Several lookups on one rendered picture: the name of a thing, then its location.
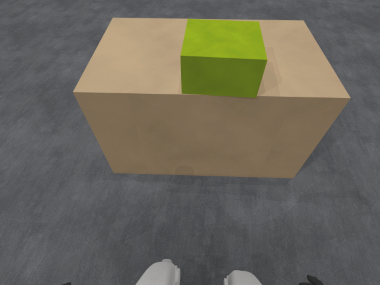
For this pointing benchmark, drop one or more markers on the robot thigh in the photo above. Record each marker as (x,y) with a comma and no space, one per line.
(161,273)
(241,278)

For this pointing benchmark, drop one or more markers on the carton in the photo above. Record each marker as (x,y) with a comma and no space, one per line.
(222,58)

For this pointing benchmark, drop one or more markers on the pedestal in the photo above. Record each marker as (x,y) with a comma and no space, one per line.
(131,95)

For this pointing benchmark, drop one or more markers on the robot left thigh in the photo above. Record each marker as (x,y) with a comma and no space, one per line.
(161,273)

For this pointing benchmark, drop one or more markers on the robot right thigh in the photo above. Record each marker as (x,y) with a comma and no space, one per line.
(241,278)

